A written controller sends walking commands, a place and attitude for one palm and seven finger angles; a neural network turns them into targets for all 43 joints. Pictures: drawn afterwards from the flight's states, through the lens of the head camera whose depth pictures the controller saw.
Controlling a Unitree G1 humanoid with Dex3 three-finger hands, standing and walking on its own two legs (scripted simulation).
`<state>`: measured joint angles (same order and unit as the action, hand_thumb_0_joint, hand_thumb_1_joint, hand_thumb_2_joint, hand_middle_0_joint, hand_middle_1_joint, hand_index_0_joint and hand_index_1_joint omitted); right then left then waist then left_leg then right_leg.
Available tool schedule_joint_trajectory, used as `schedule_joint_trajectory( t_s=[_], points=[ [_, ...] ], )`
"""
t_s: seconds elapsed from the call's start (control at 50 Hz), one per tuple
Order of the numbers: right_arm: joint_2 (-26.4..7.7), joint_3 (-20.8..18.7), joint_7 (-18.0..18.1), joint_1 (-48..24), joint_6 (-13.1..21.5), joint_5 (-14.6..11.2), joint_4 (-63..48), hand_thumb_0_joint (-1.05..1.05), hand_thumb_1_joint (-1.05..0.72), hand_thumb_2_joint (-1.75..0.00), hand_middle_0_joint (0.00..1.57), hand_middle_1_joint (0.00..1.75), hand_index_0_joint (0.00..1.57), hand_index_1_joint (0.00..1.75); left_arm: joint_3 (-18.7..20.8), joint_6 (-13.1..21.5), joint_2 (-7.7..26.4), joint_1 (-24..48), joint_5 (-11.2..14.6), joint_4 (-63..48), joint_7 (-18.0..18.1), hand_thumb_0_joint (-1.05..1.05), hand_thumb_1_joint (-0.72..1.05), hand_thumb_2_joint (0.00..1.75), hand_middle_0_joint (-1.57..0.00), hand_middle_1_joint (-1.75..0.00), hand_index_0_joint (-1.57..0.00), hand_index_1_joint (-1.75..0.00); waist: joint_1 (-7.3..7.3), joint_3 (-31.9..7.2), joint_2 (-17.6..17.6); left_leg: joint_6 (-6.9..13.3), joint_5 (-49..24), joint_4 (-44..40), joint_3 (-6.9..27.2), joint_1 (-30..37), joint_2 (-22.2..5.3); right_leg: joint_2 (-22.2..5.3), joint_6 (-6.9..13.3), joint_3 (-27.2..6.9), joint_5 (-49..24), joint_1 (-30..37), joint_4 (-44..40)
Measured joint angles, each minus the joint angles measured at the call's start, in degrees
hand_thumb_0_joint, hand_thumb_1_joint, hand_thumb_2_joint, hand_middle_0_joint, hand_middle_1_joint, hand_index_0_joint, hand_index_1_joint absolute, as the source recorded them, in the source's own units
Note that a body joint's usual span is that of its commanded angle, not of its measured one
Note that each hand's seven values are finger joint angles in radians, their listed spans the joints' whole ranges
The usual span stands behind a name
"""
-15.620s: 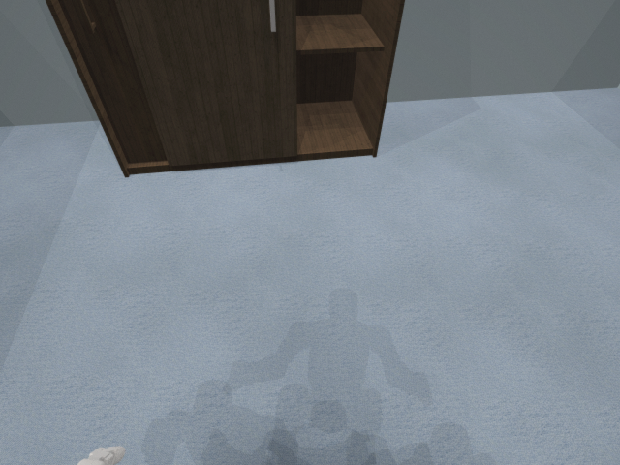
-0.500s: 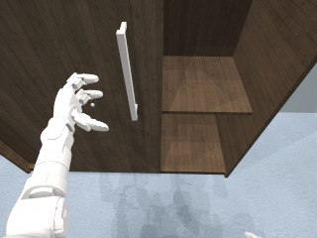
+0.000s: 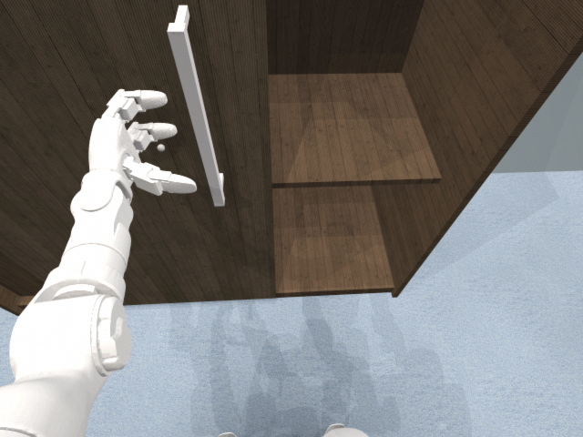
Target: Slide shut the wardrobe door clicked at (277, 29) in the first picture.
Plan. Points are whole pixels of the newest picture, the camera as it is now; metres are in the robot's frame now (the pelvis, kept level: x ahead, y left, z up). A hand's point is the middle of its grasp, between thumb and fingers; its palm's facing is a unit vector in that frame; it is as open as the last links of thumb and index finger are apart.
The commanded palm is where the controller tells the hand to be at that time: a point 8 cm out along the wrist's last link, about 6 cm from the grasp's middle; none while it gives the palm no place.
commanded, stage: move the hooked fingers beside the handle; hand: left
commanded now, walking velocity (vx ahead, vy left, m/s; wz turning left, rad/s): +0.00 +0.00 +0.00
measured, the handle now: (204, 127) +0.53 +0.09 +0.10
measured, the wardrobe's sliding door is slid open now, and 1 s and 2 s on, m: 0.42 0.42 0.42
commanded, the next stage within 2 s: feel for the door with the fingertips in 0.70 s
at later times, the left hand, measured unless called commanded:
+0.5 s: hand (158, 150) +0.49 +0.16 +0.10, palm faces -0.01 -1.00 -0.01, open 14.0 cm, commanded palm +0.46 +0.21 +0.10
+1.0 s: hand (169, 148) +0.49 +0.14 +0.11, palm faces -0.03 -1.00 +0.00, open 14.0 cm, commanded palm +0.46 +0.19 +0.10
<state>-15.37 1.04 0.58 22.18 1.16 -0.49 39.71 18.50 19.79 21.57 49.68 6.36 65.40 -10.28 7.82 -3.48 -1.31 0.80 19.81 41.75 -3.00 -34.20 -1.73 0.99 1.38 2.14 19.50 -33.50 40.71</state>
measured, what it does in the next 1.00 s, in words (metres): stands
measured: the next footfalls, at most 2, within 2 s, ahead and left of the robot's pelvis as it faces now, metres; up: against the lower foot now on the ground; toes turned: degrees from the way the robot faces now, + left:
none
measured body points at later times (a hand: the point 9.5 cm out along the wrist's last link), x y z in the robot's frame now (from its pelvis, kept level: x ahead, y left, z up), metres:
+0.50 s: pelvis +0.01 +0.00 +0.00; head +0.09 +0.00 +0.44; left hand +0.48 +0.21 +0.11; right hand +0.03 -0.26 -0.12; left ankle +0.00 +0.11 -0.71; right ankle +0.00 -0.10 -0.71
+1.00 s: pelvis +0.01 +0.00 +0.00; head +0.09 +0.00 +0.44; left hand +0.48 +0.19 +0.11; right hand +0.03 -0.26 -0.13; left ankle +0.00 +0.11 -0.71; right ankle +0.00 -0.10 -0.71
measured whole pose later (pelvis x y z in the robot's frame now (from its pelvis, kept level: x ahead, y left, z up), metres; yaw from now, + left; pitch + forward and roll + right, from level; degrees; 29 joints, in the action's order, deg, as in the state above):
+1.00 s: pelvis +0.01 +0.00 +0.00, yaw +0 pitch +14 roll -1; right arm -14.8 0.6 -0.5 22.9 -0.9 -0.5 38.2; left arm 15.7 19.5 18.5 47.2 7.2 60.5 -9.1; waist 6.8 -4.7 -1.8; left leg 0.9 21.6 43.5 -2.7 -35.4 -1.8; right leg 1.1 1.2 2.3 20.9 -34.3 41.7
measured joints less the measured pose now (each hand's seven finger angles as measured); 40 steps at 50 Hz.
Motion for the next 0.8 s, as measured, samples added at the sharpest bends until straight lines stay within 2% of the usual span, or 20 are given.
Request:
schedule_joint_trajectory(
  t_s=[0.1, 0.22, 0.32, 0.64, 0.8],
  points=[
    [-0.1, -0.1, -0.1, 1.4, -0.8, 0.1, -1.3, 0.01, -0.9, -0.9, 0.2, 0.29, 0.2, 0.3, 1.6, 0.4, 1.2, -0.4, -0.4, -0.1, -0.5, -0.01, -0.5, 0.3, -0.3, -1.2, -0.3, -1.2, 0.56, -0.1, -0.1, 0.0, 0.3, 0.3, -0.7, -0.7, -0.4, 0.4, 0.0, -0.7, 0.0, -1.1, 0.4],
    [0.2, 0.0, -0.2, 2.4, -1.9, -0.1, -1.8, 0.01, -0.9, -0.9, 0.2, 0.29, 0.2, 0.3, 1.9, 0.2, 1.4, -2.1, 0.0, -1.7, -1.1, -0.01, -0.5, 0.3, -0.3, -1.2, -0.3, -1.2, 0.27, -0.3, -0.2, 0.0, 0.7, 0.5, -0.7, -0.8, -0.6, 0.6, 0.0, -0.8, 0.2, -1.0, 0.2],
    [0.4, 0.0, -0.2, 1.9, -2.0, -0.2, -1.6, 0.01, -0.9, -0.9, 0.2, 0.29, 0.2, 0.3, 1.1, -0.1, 1.3, -2.5, 0.1, -2.1, -0.9, -0.01, -0.5, 0.3, -0.3, -1.2, -0.3, -1.2, 0.0, -0.2, -0.2, 0.0, 0.9, 0.8, -0.3, -0.9, -0.5, 0.6, 0.0, -0.4, 0.3, -0.8, 0.1],
    [0.6, -0.1, -0.9, -0.8, -2.0, -0.1, -2.7, 0.01, -0.9, -0.9, 0.2, 0.29, 0.2, 0.3, -0.8, 0.0, -1.9, -3.0, -0.1, -3.6, 0.7, -0.01, -0.5, 0.3, -0.3, -1.2, -0.3, -1.2, -0.99, -1.1, -0.2, 0.2, 1.7, 1.5, -0.1, -0.6, -0.1, 0.1, -0.3, -0.3, 1.3, -0.4, 0.9],
    [0.8, 0.2, -0.5, -0.8, -1.9, -0.2, -2.8, 0.01, -0.9, -0.9, 0.2, 0.29, 0.2, 0.3, -0.8, 0.1, -0.8, -2.3, -0.1, -2.7, 0.5, -0.01, -0.5, 0.3, -0.3, -1.2, -0.3, -1.2, -0.86, -0.5, -0.2, 0.2, 1.8, 1.9, 0.2, -1.0, -0.1, 0.1, -0.2, 0.1, 1.4, -0.7, 1.3]
  ],
)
